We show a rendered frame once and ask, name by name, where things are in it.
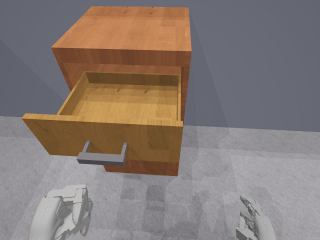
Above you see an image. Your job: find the handle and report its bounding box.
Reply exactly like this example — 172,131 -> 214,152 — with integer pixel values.
77,140 -> 128,167

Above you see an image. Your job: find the drawer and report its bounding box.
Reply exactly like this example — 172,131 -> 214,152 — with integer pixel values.
21,71 -> 183,163

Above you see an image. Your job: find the robot left hand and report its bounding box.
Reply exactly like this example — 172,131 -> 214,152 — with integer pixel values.
27,184 -> 93,240

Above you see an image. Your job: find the cabinet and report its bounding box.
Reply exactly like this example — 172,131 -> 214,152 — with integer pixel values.
51,6 -> 192,177

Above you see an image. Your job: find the robot right hand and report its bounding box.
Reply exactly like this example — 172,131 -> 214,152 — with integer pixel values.
236,193 -> 277,240

